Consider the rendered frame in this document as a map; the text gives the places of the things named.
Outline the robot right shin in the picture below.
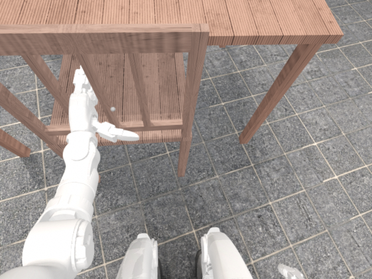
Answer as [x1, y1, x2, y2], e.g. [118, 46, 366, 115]
[201, 227, 220, 279]

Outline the robot right hand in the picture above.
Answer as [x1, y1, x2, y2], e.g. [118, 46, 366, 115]
[278, 264, 304, 279]

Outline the table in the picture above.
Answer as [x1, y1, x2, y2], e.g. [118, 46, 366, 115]
[0, 0, 344, 158]

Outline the robot left hand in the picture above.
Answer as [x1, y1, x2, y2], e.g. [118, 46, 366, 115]
[69, 65, 139, 142]

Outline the chair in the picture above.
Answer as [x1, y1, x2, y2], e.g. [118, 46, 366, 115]
[0, 23, 210, 183]

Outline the left robot forearm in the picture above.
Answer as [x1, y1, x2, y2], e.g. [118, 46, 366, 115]
[22, 131, 101, 266]

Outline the robot left upper arm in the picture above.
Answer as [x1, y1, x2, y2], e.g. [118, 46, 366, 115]
[0, 219, 94, 279]

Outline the robot left thigh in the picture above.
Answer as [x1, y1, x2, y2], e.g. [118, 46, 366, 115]
[116, 238, 158, 279]

